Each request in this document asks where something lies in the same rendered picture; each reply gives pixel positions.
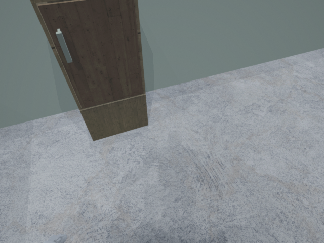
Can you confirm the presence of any handle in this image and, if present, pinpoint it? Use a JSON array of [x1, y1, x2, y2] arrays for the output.
[[56, 29, 72, 63]]

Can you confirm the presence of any cupboard door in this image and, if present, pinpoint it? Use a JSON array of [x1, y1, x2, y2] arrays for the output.
[[38, 0, 143, 109]]

